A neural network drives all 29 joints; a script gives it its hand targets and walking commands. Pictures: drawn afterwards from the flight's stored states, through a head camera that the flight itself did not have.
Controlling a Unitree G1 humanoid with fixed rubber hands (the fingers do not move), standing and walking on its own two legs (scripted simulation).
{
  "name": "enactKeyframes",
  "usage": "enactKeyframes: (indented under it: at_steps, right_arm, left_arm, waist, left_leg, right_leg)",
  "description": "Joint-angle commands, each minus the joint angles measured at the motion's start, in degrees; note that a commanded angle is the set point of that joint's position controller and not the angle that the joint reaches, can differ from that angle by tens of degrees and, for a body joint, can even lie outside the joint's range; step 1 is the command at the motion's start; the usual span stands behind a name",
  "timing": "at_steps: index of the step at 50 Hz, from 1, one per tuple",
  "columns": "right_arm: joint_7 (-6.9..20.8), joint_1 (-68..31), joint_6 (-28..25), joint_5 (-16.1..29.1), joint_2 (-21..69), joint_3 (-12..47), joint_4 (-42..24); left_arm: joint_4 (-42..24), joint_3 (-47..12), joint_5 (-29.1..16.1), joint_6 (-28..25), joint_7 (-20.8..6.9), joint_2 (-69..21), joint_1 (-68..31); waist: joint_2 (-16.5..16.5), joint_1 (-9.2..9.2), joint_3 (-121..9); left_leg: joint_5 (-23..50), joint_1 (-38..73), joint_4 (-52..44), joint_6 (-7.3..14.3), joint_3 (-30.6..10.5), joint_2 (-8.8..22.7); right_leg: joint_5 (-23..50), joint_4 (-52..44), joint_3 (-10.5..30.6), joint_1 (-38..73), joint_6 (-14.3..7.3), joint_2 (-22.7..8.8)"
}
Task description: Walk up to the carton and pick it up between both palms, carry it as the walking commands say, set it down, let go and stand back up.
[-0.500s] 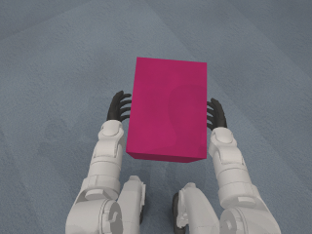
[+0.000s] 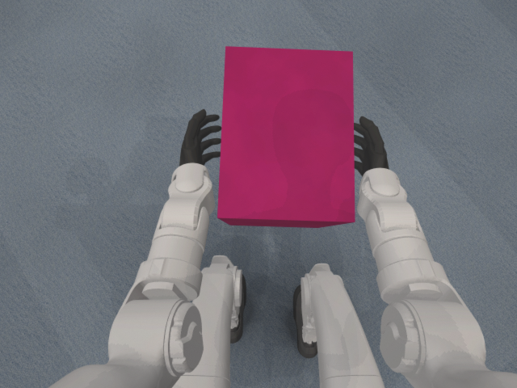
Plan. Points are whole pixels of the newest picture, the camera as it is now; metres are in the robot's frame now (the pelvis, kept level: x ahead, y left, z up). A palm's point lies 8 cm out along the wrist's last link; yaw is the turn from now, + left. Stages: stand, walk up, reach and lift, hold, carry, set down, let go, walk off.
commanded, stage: set down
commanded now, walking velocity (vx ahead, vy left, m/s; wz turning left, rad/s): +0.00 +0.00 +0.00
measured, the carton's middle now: (280, 154) +0.46 -0.01 -0.15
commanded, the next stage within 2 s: none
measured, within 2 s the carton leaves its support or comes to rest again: neither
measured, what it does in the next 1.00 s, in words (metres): lowers itself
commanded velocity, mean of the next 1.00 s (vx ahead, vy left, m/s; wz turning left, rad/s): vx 0.00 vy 0.00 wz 0.00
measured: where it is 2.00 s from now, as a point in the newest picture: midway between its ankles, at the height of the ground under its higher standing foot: (268, 325)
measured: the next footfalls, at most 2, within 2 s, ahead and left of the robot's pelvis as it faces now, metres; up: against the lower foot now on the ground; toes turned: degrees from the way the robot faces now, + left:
none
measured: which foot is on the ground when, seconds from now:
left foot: down 0.00-1.00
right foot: down 0.00-1.00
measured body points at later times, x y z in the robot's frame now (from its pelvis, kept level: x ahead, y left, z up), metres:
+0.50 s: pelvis -0.01 -0.01 -0.06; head +0.27 -0.01 +0.29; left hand +0.47 +0.13 -0.17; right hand +0.48 -0.15 -0.17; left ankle +0.10 +0.10 -0.58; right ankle +0.07 -0.12 -0.58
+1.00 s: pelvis -0.03 -0.01 -0.13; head +0.32 +0.00 +0.16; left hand +0.51 +0.14 -0.25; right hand +0.51 -0.14 -0.26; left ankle +0.10 +0.11 -0.58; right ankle +0.07 -0.12 -0.58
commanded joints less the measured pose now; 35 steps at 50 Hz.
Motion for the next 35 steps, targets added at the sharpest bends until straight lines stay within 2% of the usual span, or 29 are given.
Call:
enactKeyframes:
  at_steps: [1,3,5,6,7,11,13,17,21,26,27,30,32,34,35]
  right_arm:
    - [7.8,-41.0,-5.1,3.4,43.1,21.4,-10.9]
    - [7.3,-41.7,-5.0,3.5,42.4,20.9,-10.5]
    - [6.8,-43.6,-4.8,3.8,41.3,20.7,-10.8]
    - [6.6,-43.1,-4.7,3.7,40.9,20.3,-10.3]
    - [6.3,-44.1,-4.6,4.1,40.3,20.4,-10.6]
    - [5.2,-44.6,-4.0,3.8,40.1,19.5,-9.4]
    - [4.9,-46.2,-3.9,3.9,40.2,19.6,-9.5]
    - [4.3,-48.7,-3.8,4.9,40.7,20.5,-10.2]
    - [3.5,-49.4,-3.7,4.8,41.0,21.0,-10.2]
    - [2.8,-51.5,-3.3,5.5,41.4,22.5,-10.7]
    - [2.8,-51.5,-3.0,5.4,41.7,22.5,-10.1]
    - [2.9,-53.6,-2.4,5.8,42.8,23.6,-9.9]
    - [2.8,-56.3,-2.0,6.3,43.0,24.1,-10.9]
    - [2.8,-57.7,-1.5,6.1,43.5,23.8,-10.7]
    - [2.9,-58.4,-1.2,6.3,44.1,23.9,-10.7]
  left_arm:
    - [-7.3,-27.0,-3.6,-3.6,-4.9,-46.6,-35.0]
    - [-7.0,-26.8,-3.9,-3.6,-4.5,-45.4,-36.2]
    - [-7.1,-26.1,-4.3,-3.5,-4.0,-44.3,-37.9]
    - [-7.2,-26.6,-4.7,-3.5,-3.8,-43.8,-38.2]
    - [-7.6,-26.4,-4.9,-3.6,-3.6,-42.9,-39.3]
    - [-6.7,-25.2,-5.5,-3.6,-3.6,-40.7,-41.6]
    - [-5.1,-24.0,-5.6,-3.6,-3.7,-40.1,-42.1]
    - [-5.7,-23.4,-5.9,-4.1,-3.9,-38.5,-44.6]
    - [-4.6,-22.4,-6.3,-4.1,-4.6,-37.9,-45.3]
    - [-4.5,-21.8,-6.6,-3.9,-5.3,-36.9,-47.1]
    - [-4.1,-21.3,-6.2,-3.8,-5.6,-36.6,-47.0]
    - [-5.2,-21.0,-6.6,-3.3,-6.4,-37.5,-49.9]
    - [-6.0,-20.9,-7.1,-2.9,-6.8,-37.6,-51.9]
    - [-6.9,-21.2,-7.5,-2.5,-7.1,-37.7,-54.6]
    - [-6.6,-21.2,-7.5,-2.2,-7.3,-37.9,-55.0]
  waist:
    - [3.0,-1.18,-62.3]
    - [2.9,-1.69,-63.2]
    - [2.8,-1.04,-64.0]
    - [3.1,-1.98,-64.8]
    - [3.2,-1.11,-65.0]
    - [1.9,-1.52,-65.4]
    - [0.7,-0.58,-64.2]
    - [0.3,1.04,-66.8]
    - [-1.7,1.32,-68.3]
    - [-1.6,2.63,-70.1]
    - [-1.6,3.59,-70.1]
    - [-1.7,4.84,-71.3]
    - [-2.2,5.09,-72.9]
    - [-2.8,4.28,-74.0]
    - [-2.9,4.5,-74.1]
  left_leg:
    - [17.7,41.3,-4.6,-3.1,-5.1,-7.7]
    - [16.4,40.5,-3.6,-3.0,-4.7,-7.8]
    - [14.6,39.3,-2.9,-3.0,-4.4,-7.8]
    - [14.4,39.7,-2.6,-3.1,-4.3,-7.9]
    - [14.3,38.6,-2.0,-3.1,-3.8,-8.0]
    - [12.9,34.3,0.1,-2.8,-2.8,-8.1]
    - [12.3,31.6,1.1,-2.5,-2.4,-8.1]
    - [14.2,28.6,3.5,-2.4,-1.5,-8.4]
    - [15.9,24.4,6.3,-2.3,-0.7,-8.6]
    - [16.7,19.3,9.3,-2.6,0.3,-8.7]
    - [16.6,18.2,9.6,-2.7,0.7,-8.7]
    - [16.2,15.2,10.9,-3.1,1.3,-8.8]
    - [16.3,14.4,11.9,-3.2,1.6,-8.9]
    - [16.1,14.5,12.9,-3.5,1.6,-9.1]
    - [16.1,14.2,13.4,-3.4,1.8,-9.1]
  right_leg:
    - [14.0,-5.3,0.6,11.1,-1.3,9.1]
    - [13.3,-4.8,0.5,10.8,-1.2,9.1]
    - [12.1,-3.7,0.5,10.4,-1.2,9.0]
    - [12.2,-3.3,0.0,10.1,-1.2,9.1]
    - [12.1,-3.0,0.4,10.4,-1.2,9.1]
    - [12.2,-2.0,0.3,10.9,-0.8,9.2]
    - [12.0,-1.1,0.4,10.7,-0.6,9.2]
    - [14.4,0.8,0.8,10.6,-0.2,9.6]
    - [16.8,2.5,1.0,11.1,0.5,10.0]
    - [18.6,5.1,1.7,11.7,1.0,10.2]
    - [18.5,5.6,1.8,11.5,1.1,10.3]
    - [19.0,7.3,2.1,12.5,1.2,10.4]
    - [19.1,8.5,1.9,12.8,1.4,10.4]
    - [18.6,9.7,1.4,11.6,1.5,10.7]
    - [18.6,9.9,1.5,11.5,1.6,10.6]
